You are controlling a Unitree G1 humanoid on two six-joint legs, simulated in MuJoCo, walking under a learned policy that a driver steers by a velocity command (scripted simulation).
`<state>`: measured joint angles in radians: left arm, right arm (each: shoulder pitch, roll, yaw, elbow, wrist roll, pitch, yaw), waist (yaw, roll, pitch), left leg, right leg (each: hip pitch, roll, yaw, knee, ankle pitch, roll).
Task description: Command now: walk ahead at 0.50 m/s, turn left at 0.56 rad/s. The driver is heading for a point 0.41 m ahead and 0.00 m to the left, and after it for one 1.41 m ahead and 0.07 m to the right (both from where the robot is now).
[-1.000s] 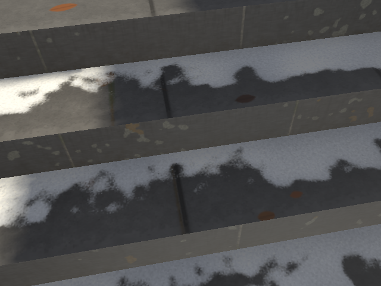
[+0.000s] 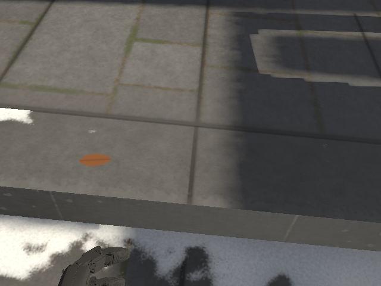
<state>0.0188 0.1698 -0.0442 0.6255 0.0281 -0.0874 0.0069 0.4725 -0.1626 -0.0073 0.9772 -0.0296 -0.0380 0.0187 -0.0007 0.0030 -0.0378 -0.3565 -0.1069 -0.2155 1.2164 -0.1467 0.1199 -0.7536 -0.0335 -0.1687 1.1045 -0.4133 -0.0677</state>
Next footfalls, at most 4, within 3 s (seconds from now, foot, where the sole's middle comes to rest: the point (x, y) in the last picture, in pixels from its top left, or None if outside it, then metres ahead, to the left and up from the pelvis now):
0.44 left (110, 284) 0.42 0.22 -0.52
1.08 right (246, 206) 0.58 -0.14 -0.36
1.64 left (155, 174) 0.67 0.11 -0.36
2.06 right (228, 166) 0.71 -0.10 -0.36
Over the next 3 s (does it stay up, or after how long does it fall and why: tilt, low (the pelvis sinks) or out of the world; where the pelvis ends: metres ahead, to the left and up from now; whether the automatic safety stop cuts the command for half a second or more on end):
stays up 0.80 -0.08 0.42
